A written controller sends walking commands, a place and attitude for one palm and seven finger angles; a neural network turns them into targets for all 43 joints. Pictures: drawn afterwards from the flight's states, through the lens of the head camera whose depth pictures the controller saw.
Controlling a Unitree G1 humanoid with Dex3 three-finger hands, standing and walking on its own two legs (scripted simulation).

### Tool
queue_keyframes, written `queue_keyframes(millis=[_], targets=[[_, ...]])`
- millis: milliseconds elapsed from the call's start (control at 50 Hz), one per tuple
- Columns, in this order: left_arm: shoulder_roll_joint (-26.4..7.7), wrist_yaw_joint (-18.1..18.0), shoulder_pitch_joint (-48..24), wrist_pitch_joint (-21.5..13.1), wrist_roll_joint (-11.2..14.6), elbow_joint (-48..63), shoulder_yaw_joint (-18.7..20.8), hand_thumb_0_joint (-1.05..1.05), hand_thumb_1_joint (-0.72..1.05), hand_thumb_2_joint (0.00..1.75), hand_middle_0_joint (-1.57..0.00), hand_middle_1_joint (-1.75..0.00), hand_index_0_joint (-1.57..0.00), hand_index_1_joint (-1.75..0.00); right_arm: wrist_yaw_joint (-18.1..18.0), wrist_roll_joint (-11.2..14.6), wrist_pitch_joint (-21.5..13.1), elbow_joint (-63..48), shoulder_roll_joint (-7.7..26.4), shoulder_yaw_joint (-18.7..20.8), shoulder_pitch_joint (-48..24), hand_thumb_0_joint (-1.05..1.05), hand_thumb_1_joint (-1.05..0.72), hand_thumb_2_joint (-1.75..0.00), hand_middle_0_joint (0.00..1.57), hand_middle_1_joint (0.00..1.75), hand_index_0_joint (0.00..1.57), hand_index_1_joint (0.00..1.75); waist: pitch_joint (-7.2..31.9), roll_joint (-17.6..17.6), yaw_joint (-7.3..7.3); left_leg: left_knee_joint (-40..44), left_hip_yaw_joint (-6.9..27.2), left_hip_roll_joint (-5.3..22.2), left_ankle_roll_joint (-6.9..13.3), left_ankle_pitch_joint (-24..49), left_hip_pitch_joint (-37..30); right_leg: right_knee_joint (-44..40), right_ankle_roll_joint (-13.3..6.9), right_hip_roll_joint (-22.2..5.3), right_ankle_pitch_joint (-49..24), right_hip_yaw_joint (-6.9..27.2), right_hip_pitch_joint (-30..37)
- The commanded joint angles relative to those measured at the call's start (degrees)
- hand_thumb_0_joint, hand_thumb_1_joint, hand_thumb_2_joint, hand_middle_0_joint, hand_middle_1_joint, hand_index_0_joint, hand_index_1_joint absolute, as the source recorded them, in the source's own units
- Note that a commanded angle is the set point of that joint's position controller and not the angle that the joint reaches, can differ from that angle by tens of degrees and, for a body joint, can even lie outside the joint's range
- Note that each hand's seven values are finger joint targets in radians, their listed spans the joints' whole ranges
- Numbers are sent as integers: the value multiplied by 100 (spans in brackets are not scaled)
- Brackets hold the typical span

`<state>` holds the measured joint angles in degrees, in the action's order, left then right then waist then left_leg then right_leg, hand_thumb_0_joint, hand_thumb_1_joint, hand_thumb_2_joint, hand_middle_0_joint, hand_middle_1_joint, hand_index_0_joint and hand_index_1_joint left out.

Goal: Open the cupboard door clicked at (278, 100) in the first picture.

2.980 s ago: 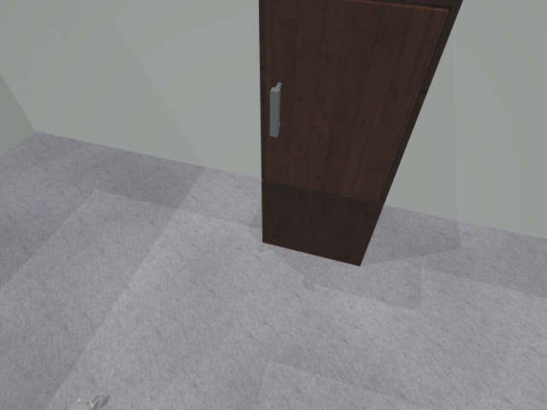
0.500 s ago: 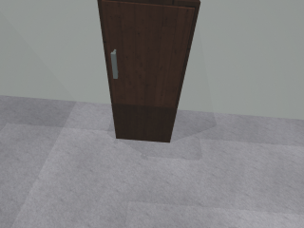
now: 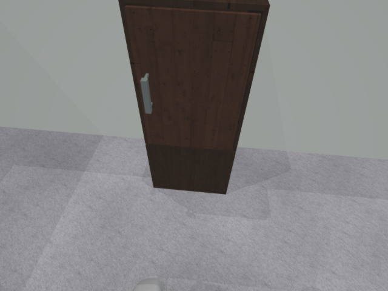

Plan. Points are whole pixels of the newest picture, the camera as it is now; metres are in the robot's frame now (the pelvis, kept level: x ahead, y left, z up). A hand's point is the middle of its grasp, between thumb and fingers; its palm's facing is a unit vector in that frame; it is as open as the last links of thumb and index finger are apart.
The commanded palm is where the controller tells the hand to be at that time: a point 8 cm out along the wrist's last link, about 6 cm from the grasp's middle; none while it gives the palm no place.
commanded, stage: take the last steps up to it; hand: left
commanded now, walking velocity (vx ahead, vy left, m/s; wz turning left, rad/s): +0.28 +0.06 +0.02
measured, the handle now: (147, 93) +0.78 +0.22 -0.04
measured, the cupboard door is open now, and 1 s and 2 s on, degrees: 0 0 0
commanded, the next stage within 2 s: come to a stop and stand still in 0.34 s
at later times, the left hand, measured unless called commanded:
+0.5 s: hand (96, 262) +0.22 +0.26 -0.17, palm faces +0.04 -0.98 -0.18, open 7.4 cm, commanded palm none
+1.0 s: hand (91, 267) +0.22 +0.28 -0.20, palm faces +0.08 -0.98 -0.18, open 7.3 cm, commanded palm none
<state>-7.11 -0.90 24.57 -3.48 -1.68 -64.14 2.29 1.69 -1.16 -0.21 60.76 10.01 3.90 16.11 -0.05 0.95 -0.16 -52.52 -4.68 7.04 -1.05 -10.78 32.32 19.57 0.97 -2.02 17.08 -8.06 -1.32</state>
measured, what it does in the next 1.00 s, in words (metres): walks ahead: left foot, then right foot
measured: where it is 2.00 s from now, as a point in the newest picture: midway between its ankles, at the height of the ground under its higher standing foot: outside the picture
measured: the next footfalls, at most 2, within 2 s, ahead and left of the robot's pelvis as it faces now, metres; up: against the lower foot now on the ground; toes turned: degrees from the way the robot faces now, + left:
left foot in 0.14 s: +0.21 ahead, +0.15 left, +0.00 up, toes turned +9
right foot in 0.62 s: +0.28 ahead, -0.06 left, +0.00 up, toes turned -7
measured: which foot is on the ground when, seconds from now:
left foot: up 0.00-0.12, down 0.14-0.70, up 0.72-0.94, down 0.96-1.00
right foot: down 0.00-0.16, up 0.18-0.60, down 0.62-0.96, up 0.98-1.00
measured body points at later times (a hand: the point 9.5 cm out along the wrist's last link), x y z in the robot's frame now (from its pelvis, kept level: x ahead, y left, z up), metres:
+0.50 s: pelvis +0.16 +0.08 +0.00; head +0.16 +0.09 +0.45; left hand +0.22 +0.32 -0.15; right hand +0.16 -0.14 -0.15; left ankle +0.17 +0.15 -0.74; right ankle +0.21 -0.05 -0.68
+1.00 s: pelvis +0.15 +0.10 -0.02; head +0.17 +0.13 +0.43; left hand +0.21 +0.34 -0.18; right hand +0.19 -0.14 -0.16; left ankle +0.14 +0.20 -0.74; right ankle +0.24 -0.05 -0.73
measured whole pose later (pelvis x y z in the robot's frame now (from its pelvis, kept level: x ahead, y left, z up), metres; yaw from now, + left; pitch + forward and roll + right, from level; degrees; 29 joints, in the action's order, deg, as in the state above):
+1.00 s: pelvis +0.15 +0.10 -0.02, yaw +0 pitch -1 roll +0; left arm -10.3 -2.1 10.0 3.0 -1.3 -58.3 4.3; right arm -1.3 -0.7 0.6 59.0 8.7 3.6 12.8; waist -3.6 -3.3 -0.5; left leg -35.8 -4.1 0.0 1.0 -20.2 14.2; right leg 36.5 1.4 -5.3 15.4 -2.9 -23.5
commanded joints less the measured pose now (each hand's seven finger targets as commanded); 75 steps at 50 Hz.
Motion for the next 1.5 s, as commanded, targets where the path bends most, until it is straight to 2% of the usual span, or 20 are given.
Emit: queue_keyframes(millis=[0,60,100,120,140,220,400,540,580,620,720,800,900,920,960,1000,1060,1220,1340,1480], targets=[[-960,-70,66,-168,-44,173,172,0,90,90,-20,-30,-20,-30,96,8,-143,-555,28,-39,-424,0,-90,-90,20,30,20,30,-945,-865,-5,937,-71,33,66,72,-189,-931,-749,-1489,-990,675,-886],[-1069,-65,87,-111,-38,133,226,0,90,90,-20,-30,-20,-30,59,5,-232,-538,157,-28,-282,0,-90,-90,20,30,20,30,-743,-724,61,1546,-267,-201,187,-116,-1056,-296,-696,-1478,-1523,574,-835],[-894,-41,162,-61,-4,97,198,0,90,90,-20,-30,-20,-30,-60,-59,-300,-122,651,80,1076,0,-90,-90,20,30,20,30,40,154,595,2188,-194,-316,270,80,-3007,1779,-448,-942,-1763,92,-1297],[-548,-3,528,-10,76,152,163,0,90,90,-20,-30,-20,-30,-152,-143,-346,-2,1338,236,1668,0,-90,-90,20,30,20,30,659,1882,664,2788,1669,1083,620,180,-4005,3637,-175,-100,462,-304,-2405],[-483,6,333,10,76,365,123,0,90,90,-20,-30,-20,-30,-219,-39,-292,65,1570,238,1928,0,-90,-90,20,30,20,30,881,2260,692,3681,2921,1714,920,139,-4019,5010,-189,253,1870,244,-3032],[-387,95,-177,87,1,256,155,0,90,90,-20,-30,-20,-30,-294,-7,-383,-283,599,-41,239,0,-90,-90,20,30,20,30,-172,316,101,3936,1308,1198,801,158,-2061,5396,-198,-589,199,750,-3043],[-338,91,-422,374,-28,479,176,0,90,90,-20,-30,-20,-30,-344,10,-435,-96,375,-71,408,0,-90,-90,20,30,20,30,-447,218,-99,4433,676,958,1043,434,-2083,3899,2,-552,-542,754,-3174],[-252,-84,-767,377,35,557,22,0,90,90,-20,-30,-20,-30,-420,-16,-259,132,363,-130,445,0,-90,-90,20,30,20,30,-242,193,-53,3255,240,836,914,2854,-2200,1476,18,-238,-463,447,-1559],[-470,-122,-562,338,19,485,58,0,90,90,-20,-30,-20,-30,-420,40,-190,200,267,-115,454,0,-90,-90,20,30,20,30,-180,70,-150,2785,107,517,548,2095,-2076,574,-11,-338,-1620,595,-1055],[-891,-178,-589,276,15,541,116,0,90,90,-20,-30,-20,-30,-382,100,-112,163,13,-95,686,0,-90,-90,20,30,20,30,-55,-481,14,2363,-55,-51,151,337,-1460,826,-496,-1283,-4252,1577,-592],[-1090,-238,-778,332,29,647,212,0,90,90,-20,-30,-20,-30,-367,71,170,31,-18,-22,526,0,-90,-90,20,30,20,30,386,-1167,-131,429,86,-506,-20,-2068,-1168,363,-1346,-1916,-4851,1867,-551],[-1138,-284,-1154,376,-25,844,336,0,90,90,-20,-30,-20,-30,-335,75,238,-141,0,19,358,0,-90,-90,20,30,20,30,546,-730,-90,-160,458,-466,-64,-2117,-961,259,-1393,-1896,-4003,1708,-608],[-1130,-200,-1480,460,-12,932,355,0,90,90,-20,-30,-20,-30,-298,68,130,-71,-37,-10,900,0,-90,-90,20,30,20,30,543,-1001,218,2406,102,-605,-51,-526,-2383,579,-740,-1298,-1653,1312,-1567],[-968,-169,-1450,506,39,972,310,0,90,90,-20,-30,-20,-30,-303,53,90,-54,157,0,972,0,-90,-90,20,30,20,30,437,-446,235,2928,315,-396,0,-310,-2731,964,-482,-923,-717,1059,-2035],[-556,-119,-1626,603,77,1145,228,0,90,90,-20,-30,-20,-30,-339,-47,71,-395,846,95,416,0,-90,-90,20,30,20,30,-369,1573,210,4194,2254,1249,722,-184,-1455,2517,-12,44,1152,553,-2665],[-719,-117,-1477,688,7,943,262,0,90,90,-20,-30,-20,-30,-419,-44,27,-514,637,-6,-239,0,-90,-90,20,30,20,30,-606,1067,-42,4287,1801,979,829,-384,-777,3422,-78,-89,801,1205,-2282],[-595,-65,-900,637,1,623,199,0,90,90,-20,-30,-20,-30,-434,-30,-12,-536,592,-82,-487,0,-90,-90,20,30,20,30,-591,534,-202,4052,1218,563,838,-257,-1321,3696,-5,-23,414,1059,-2387],[-506,-96,-816,474,80,451,-8,0,90,90,-20,-30,-20,-30,-433,31,-59,-100,645,-62,188,0,-90,-90,20,30,20,30,152,465,58,3505,1303,608,974,1723,-2888,904,34,-79,277,703,-1413],[-676,-149,-561,272,88,108,-110,0,90,90,-20,-30,-20,-30,-358,86,-89,93,314,-199,82,0,-90,-90,20,30,20,30,61,-500,108,3251,685,-110,267,1105,-2563,62,-296,-621,-1796,1254,-853],[-524,-152,-499,340,103,18,-161,0,90,90,-20,-30,-20,-30,-349,64,-6,380,362,-258,235,0,-90,-90,20,30,20,30,-801,-260,86,3802,785,-100,266,-621,-2177,-287,-229,-426,24,1189,-1419]])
